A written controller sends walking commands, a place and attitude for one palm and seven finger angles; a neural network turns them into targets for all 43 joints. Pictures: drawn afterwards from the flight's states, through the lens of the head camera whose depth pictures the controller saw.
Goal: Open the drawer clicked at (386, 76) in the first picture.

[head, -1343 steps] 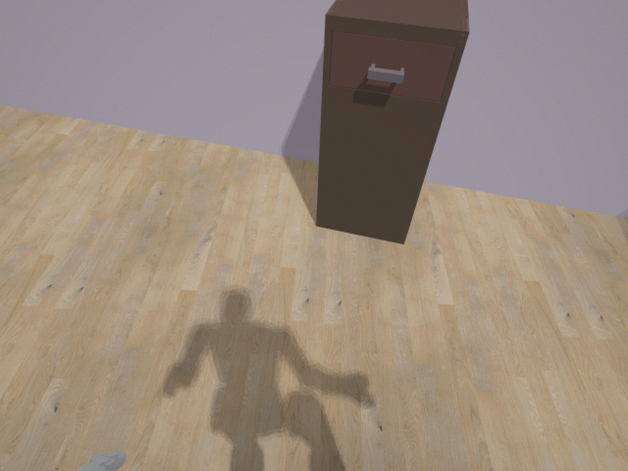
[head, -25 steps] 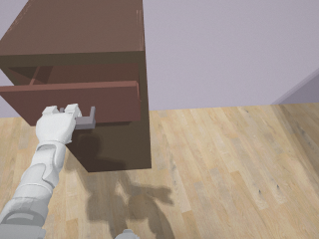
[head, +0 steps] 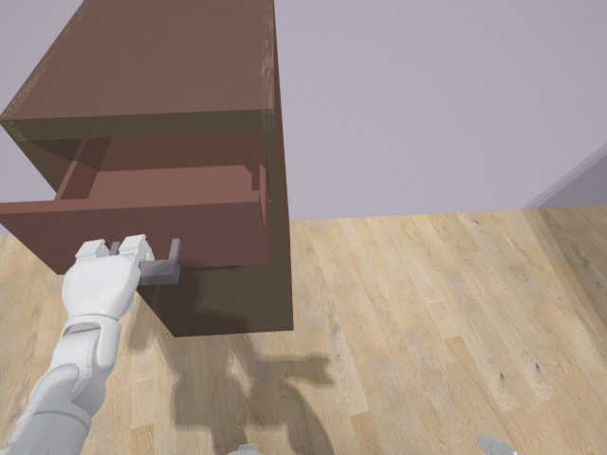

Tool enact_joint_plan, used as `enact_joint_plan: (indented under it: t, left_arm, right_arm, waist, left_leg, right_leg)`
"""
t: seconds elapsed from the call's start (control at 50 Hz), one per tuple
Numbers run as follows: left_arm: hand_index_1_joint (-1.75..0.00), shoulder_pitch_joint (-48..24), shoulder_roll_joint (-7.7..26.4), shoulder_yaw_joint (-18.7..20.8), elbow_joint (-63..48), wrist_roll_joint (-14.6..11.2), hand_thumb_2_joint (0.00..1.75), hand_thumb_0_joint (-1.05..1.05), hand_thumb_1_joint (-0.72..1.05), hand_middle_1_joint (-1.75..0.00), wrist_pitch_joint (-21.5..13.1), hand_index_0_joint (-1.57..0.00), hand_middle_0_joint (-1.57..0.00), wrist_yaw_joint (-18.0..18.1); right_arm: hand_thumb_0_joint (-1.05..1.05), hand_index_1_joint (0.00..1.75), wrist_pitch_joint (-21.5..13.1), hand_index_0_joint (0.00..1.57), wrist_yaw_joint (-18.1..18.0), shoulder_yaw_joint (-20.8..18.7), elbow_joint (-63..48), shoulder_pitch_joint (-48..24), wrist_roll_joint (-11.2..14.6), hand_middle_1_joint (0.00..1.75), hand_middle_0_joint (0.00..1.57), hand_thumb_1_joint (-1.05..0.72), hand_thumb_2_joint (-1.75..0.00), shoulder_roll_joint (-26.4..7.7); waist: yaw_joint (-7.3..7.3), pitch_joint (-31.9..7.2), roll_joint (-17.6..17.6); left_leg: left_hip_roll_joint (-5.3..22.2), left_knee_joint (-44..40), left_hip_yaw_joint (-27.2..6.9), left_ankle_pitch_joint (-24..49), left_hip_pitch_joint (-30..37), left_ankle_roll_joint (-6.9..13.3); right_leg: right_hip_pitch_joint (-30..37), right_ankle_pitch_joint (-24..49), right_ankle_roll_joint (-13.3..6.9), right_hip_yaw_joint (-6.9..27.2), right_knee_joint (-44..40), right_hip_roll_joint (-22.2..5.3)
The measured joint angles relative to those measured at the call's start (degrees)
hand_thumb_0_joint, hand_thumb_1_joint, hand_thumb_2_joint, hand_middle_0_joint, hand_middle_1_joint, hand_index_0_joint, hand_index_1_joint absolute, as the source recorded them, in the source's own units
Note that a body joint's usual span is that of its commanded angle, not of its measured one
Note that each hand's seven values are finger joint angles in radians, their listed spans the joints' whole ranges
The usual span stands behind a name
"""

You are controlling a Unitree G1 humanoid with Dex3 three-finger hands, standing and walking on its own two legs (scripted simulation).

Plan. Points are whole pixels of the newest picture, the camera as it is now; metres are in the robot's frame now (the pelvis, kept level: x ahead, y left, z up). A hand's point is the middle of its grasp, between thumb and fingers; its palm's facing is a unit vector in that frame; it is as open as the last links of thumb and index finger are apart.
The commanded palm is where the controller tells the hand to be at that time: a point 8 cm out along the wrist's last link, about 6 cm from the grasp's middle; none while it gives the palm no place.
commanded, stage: pull the drawer open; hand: left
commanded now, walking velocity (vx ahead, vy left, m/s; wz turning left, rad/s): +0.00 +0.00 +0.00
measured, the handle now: (142, 260) +0.38 +0.25 +0.02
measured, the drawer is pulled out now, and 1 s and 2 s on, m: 0.14 0.26 0.30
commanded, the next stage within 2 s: open the thumb to release the handle in 1.52 s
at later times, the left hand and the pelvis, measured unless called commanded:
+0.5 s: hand (111, 345) +0.26 +0.26 +0.00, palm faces -0.03 -0.07 -1.00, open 5.6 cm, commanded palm +0.23 +0.26 +0.05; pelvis +0.00 -0.01 +0.00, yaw +1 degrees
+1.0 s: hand (99, 391) +0.20 +0.26 +0.00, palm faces -0.01 -0.07 -1.00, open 5.6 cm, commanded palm +0.18 +0.25 +0.05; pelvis -0.01 -0.01 -0.01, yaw +1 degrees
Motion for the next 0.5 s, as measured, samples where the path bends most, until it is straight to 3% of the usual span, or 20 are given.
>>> enact_joint_plan:
  t: [0.34,0.5]
  left_arm:
    - [-1.35,9.77,-1.65,-1.38,-9.63,-0.28,0.81,0.01,0.72,-1.35,2.1,-0.39,-0.32,0.9]
    - [-1.35,14.06,-1.76,-0.85,-13.17,-0.46,0.8,0.01,0.72,-1.35,1.46,-0.4,-0.33,0.84]
  right_arm:
    - [0.01,0.3,-1.24,0.2,0.2,1.06,-1.36,-3.51,-0.67,0.29,0.2,-0.9,-0.9,0.53]
    - [0.01,0.3,-1.53,0.2,0.11,1.49,-1.44,-4.41,-1.04,0.29,0.2,-0.9,-0.9,0.73]
  waist:
    - [1.59,0.68,-0.06]
    - [2.1,0.96,-0.22]
  left_leg:
    - [-0.43,-0.04,-0.57,-0.16,1.99,-0.35]
    - [-0.39,-0.2,-0.62,-0.08,2.66,-0.59]
  right_leg:
    - [2.07,-0.73,-0.29,-0.58,0.46,-0.32]
    - [2.58,-0.86,-0.49,-0.6,0.65,-0.26]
